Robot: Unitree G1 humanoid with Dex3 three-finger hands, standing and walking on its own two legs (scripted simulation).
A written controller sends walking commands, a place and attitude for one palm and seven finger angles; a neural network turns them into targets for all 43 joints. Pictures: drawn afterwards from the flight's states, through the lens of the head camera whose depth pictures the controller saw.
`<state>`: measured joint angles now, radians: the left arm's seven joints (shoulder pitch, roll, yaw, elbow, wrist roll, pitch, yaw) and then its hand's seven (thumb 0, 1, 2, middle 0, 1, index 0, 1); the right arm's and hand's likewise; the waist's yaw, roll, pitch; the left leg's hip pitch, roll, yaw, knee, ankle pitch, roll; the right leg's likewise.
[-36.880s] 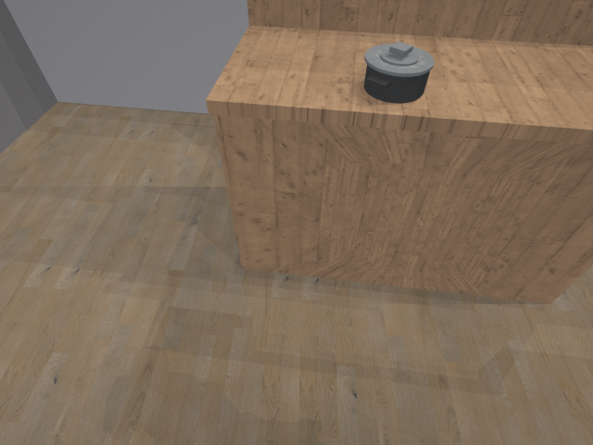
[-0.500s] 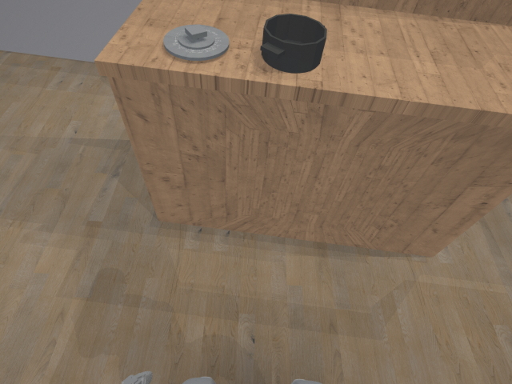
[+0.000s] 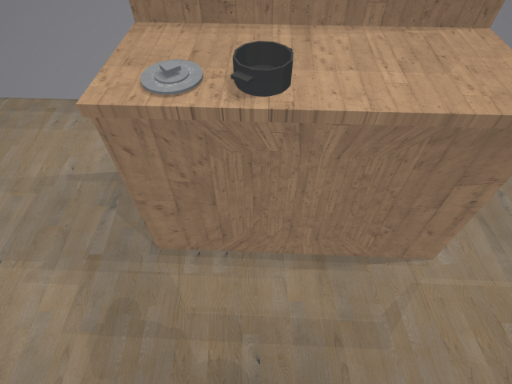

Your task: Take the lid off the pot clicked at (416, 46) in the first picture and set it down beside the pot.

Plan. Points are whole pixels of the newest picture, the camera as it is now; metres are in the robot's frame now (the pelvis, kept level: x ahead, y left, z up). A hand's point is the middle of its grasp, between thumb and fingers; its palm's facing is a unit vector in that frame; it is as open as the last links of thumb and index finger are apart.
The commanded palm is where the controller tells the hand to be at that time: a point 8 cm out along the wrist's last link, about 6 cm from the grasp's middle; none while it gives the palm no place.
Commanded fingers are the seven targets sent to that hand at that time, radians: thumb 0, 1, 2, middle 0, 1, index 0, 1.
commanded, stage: stop stepping back and stand still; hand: left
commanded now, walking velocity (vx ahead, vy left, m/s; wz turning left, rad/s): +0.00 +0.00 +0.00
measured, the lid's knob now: (170, 67) +0.85 +0.25 +0.05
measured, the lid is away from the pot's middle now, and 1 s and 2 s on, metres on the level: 0.25 0.25 0.25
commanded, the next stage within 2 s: let the arm hang, fingers relaxed in 0.36 s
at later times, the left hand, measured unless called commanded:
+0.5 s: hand out of the picture +0.00 +0.16 -0.17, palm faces +0.04 -0.98 -0.20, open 7.3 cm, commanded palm none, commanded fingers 0.00 0.90 0.90 -0.20 -0.30 -0.20 -0.30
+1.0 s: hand out of the picture -0.01 +0.17 -0.17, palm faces +0.03 -0.98 -0.18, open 7.3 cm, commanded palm none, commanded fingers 0.00 0.90 0.90 -0.20 -0.30 -0.20 -0.30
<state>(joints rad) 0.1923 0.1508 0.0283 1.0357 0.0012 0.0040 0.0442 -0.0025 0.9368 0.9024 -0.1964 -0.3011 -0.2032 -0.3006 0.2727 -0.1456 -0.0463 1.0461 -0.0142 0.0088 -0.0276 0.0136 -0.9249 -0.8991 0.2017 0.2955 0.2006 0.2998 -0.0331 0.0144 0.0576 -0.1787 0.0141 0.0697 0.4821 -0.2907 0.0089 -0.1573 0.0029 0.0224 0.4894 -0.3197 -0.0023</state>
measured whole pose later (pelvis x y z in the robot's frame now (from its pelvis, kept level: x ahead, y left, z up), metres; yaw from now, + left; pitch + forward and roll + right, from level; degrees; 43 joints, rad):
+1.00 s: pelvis -0.01 +0.00 +0.00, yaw +0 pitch -1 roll +0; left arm 0.28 0.13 0.02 1.12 0.00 0.00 0.04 0.01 0.92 0.90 -0.19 -0.30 -0.20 -0.30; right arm 0.29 -0.11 -0.04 1.11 -0.01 0.01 -0.04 0.01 -0.91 -0.90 0.20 0.30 0.20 0.30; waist -0.02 0.00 0.05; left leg -0.17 0.02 0.07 0.45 -0.26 0.01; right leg -0.14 0.01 0.03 0.44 -0.28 0.00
